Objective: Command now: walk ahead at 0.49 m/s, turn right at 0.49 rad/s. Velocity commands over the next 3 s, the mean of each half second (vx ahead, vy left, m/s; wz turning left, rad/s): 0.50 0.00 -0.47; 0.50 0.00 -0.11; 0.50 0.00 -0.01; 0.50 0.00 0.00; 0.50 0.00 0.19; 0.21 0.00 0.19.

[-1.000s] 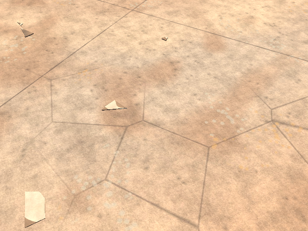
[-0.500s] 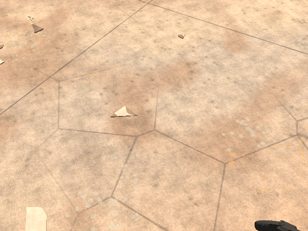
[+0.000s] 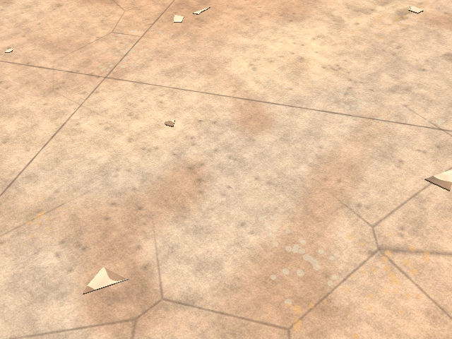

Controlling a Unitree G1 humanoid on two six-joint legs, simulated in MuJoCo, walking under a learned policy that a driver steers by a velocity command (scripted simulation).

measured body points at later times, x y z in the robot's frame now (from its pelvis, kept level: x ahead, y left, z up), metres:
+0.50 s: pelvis +0.29 -0.08 +0.01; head +0.31 -0.11 +0.45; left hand +0.42 +0.17 -0.10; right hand +0.41 -0.38 -0.10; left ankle +0.51 +0.06 -0.68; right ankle +0.23 -0.14 -0.74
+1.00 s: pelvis +0.59 -0.10 +0.01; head +0.62 -0.09 +0.46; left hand +0.82 +0.11 -0.10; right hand +0.54 -0.36 -0.12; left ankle +0.59 -0.01 -0.74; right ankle +0.66 -0.31 -0.67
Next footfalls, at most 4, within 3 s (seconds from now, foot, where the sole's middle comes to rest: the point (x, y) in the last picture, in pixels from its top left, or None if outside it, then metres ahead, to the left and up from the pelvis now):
0.16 right None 0.27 -0.15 -0.78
0.70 left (239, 306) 0.63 -0.02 -0.78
1.24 right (324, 238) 0.85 -0.33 -0.78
1.76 left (267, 167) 1.20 -0.17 -0.78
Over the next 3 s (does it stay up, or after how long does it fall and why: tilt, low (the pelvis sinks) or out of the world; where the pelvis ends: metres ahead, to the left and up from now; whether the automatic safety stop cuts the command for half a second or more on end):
stays up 1.54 -0.36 -0.01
